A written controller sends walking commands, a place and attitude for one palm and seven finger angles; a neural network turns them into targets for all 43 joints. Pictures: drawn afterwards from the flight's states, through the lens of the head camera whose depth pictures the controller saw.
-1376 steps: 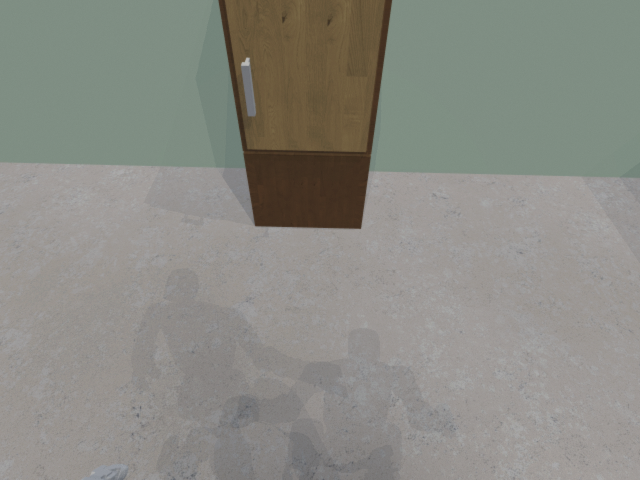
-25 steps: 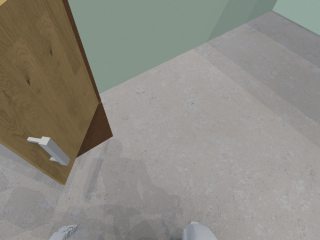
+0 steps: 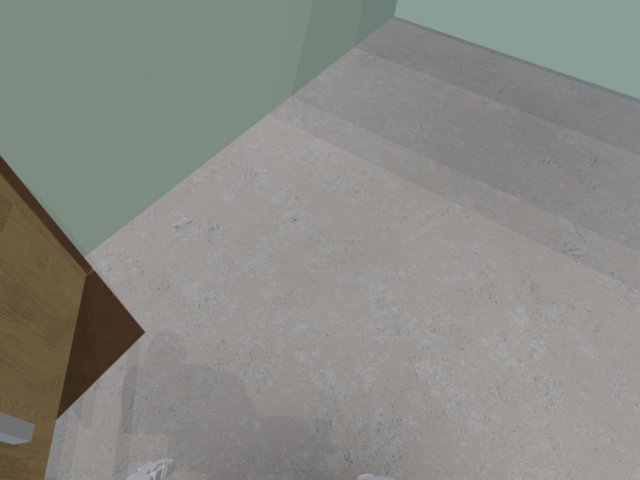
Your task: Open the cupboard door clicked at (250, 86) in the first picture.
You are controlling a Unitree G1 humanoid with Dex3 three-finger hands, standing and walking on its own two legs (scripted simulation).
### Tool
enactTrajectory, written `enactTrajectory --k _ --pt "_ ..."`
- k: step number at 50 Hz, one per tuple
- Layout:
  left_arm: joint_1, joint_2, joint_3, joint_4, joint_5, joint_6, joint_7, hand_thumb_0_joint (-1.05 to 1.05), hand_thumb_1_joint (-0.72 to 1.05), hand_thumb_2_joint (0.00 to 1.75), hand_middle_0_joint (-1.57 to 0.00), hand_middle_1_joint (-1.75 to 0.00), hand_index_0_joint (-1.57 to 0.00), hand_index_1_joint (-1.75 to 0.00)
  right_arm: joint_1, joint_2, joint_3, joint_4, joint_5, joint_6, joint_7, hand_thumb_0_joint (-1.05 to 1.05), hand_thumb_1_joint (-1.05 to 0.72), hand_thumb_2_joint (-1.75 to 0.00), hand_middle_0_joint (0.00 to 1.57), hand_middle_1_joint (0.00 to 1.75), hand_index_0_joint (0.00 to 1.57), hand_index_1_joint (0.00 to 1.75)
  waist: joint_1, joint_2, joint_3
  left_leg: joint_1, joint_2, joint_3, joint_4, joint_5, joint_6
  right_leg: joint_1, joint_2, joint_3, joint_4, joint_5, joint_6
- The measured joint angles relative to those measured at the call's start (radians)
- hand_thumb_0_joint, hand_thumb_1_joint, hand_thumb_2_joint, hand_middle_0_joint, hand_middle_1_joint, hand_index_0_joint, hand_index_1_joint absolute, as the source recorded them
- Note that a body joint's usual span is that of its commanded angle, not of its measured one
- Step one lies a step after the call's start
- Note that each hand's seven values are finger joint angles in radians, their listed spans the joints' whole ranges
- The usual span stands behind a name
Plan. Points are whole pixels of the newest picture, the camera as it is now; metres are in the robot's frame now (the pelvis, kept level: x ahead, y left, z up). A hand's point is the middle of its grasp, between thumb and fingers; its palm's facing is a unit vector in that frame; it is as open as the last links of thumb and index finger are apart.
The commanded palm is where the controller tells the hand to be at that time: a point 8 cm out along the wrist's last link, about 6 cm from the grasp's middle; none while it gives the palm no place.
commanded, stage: walk to a spot facing it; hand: left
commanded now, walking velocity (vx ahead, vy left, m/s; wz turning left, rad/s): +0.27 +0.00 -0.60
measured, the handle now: out of the picture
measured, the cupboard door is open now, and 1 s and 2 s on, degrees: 44 44 44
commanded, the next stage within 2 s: turn to face it in 1.44 s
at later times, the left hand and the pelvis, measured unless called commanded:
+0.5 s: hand (262, 415) +0.22 +0.09 -0.15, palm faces -0.29 -0.93 -0.22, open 7.4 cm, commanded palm none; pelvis +0.11 -0.07 +0.01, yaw -18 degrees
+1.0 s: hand (334, 256) +0.51 -0.01 -0.15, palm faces -0.51 -0.84 -0.18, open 7.4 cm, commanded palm none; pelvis +0.34 -0.13 +0.02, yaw -32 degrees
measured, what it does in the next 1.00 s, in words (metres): walks ahead, turning right: right foot, then left foot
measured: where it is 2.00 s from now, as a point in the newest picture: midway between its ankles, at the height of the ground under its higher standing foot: (457, 330)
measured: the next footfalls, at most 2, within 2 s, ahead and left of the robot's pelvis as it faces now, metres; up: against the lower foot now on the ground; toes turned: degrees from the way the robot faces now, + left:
right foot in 0.30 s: +0.09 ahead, -0.16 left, +0.00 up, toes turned -20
left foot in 0.70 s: +0.38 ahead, -0.03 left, +0.00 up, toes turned -17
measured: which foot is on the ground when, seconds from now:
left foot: down 0.00-0.30, up 0.32-0.68, down 0.70-1.00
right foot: up 0.00-0.28, down 0.30-0.70, up 0.72-1.00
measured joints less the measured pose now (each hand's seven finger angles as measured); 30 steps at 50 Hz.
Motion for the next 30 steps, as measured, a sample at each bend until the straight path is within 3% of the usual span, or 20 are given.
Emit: enactTrajectory --k 3,6,11,15,16,18,21,26,30 --pt "0.009 0.014 0.014 0.013 0.009 0.000 -0.017 0.01 0.91 0.90 -0.20 -0.30 -0.20 -0.30 0.020 0.015 0.014 -0.001 -0.014 -0.009 -0.002 0.01 -0.90 -0.90 0.20 0.30 0.20 0.30 0.009 -0.006 0.005 0.042 0.023 0.037 -0.040 0.010 0.007 -0.082 -0.030 -0.064 0.256 -0.055 0.027" --pt "0.023 0.018 0.021 0.020 0.012 -0.002 -0.035 0.01 0.91 0.90 -0.20 -0.30 -0.20 -0.30 0.048 0.015 0.018 0.009 -0.018 -0.016 0.000 0.01 -0.90 -0.90 0.20 0.30 0.20 0.30 0.018 0.004 -0.001 0.099 0.048 0.078 -0.109 0.026 -0.003 -0.107 -0.081 -0.120 0.315 -0.010 0.040" --pt "0.023 0.015 0.017 0.033 0.014 -0.004 -0.052 0.01 0.91 0.90 -0.20 -0.30 -0.20 -0.30 0.089 -0.006 0.004 0.033 -0.021 -0.028 0.008 0.01 -0.90 -0.90 0.20 0.30 0.20 0.30 0.004 0.030 -0.002 0.163 0.087 0.153 -0.145 0.006 -0.030 -0.072 -0.136 -0.169 0.122 0.020 0.033" --pt "0.004 0.015 0.011 0.029 0.016 -0.025 -0.059 0.01 0.91 0.90 -0.20 -0.30 -0.20 -0.30 0.130 -0.037 -0.011 0.055 -0.019 -0.022 0.018 0.01 -0.90 -0.90 0.20 0.30 0.20 0.30 -0.014 0.055 0.004 0.170 0.136 0.197 -0.044 -0.082 -0.065 0.024 -0.124 -0.211 -0.100 0.049 0.000" --pt "0.000 0.019 0.010 0.024 0.016 -0.043 -0.056 0.01 0.91 0.90 -0.20 -0.30 -0.20 -0.30 0.138 -0.044 -0.014 0.066 -0.011 -0.016 0.022 0.01 -0.90 -0.90 0.20 0.30 0.20 0.30 -0.011 0.053 0.005 0.140 0.149 0.193 0.055 -0.122 -0.058 0.032 -0.119 -0.210 -0.119 0.133 -0.023" --pt "-0.007 0.010 0.007 0.022 0.006 -0.072 -0.040 0.01 0.91 0.90 -0.20 -0.30 -0.20 -0.30 0.123 -0.062 -0.020 0.098 -0.002 0.011 0.025 0.01 -0.90 -0.90 0.20 0.30 0.20 0.30 -0.005 0.064 0.023 0.039 0.134 0.097 0.327 -0.197 -0.045 0.035 -0.103 -0.208 -0.062 0.123 -0.042" --pt "0.025 -0.005 0.001 0.030 0.003 -0.084 -0.016 0.00 0.91 0.90 -0.20 -0.30 -0.20 -0.30 0.075 -0.075 -0.032 0.120 -0.003 0.027 0.028 0.01 -0.90 -0.90 0.20 0.30 0.20 0.30 0.001 0.062 0.023 -0.097 0.098 0.028 0.525 -0.128 -0.044 0.101 -0.078 -0.186 -0.117 0.084 -0.046" --pt "0.096 -0.020 -0.008 0.080 0.009 -0.090 -0.011 0.00 0.91 0.90 -0.20 -0.30 -0.20 -0.30 0.000 -0.059 -0.040 0.071 -0.007 0.006 0.039 0.01 -0.91 -0.90 0.19 0.30 0.19 0.29 -0.002 0.033 0.000 -0.211 0.076 0.016 0.397 0.008 -0.055 0.215 -0.055 -0.138 -0.275 0.120 -0.046" --pt "0.138 -0.031 -0.012 0.115 0.008 -0.099 -0.014 0.00 0.91 0.90 -0.20 -0.30 -0.20 -0.30 -0.051 -0.036 -0.036 0.040 -0.004 -0.012 0.044 0.01 -0.91 -0.90 0.19 0.30 0.19 0.29 0.016 0.017 -0.003 -0.225 0.055 0.010 0.242 0.060 -0.052 0.293 -0.043 -0.101 -0.333 0.101 -0.038"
